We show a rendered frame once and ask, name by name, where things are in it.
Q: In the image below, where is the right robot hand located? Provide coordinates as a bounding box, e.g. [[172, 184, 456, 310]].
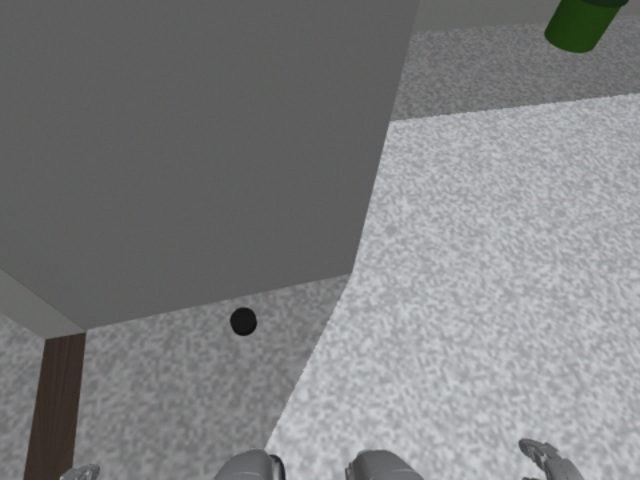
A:
[[518, 438, 584, 480]]

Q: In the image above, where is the left robot hand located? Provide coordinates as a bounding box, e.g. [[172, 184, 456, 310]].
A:
[[60, 464, 100, 480]]

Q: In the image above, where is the left robot foot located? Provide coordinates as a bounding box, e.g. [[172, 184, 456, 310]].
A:
[[270, 455, 286, 480]]

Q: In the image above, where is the tin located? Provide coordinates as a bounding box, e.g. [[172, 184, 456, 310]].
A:
[[230, 307, 257, 336]]

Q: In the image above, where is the potted plant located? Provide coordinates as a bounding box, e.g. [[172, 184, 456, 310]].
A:
[[544, 0, 629, 53]]

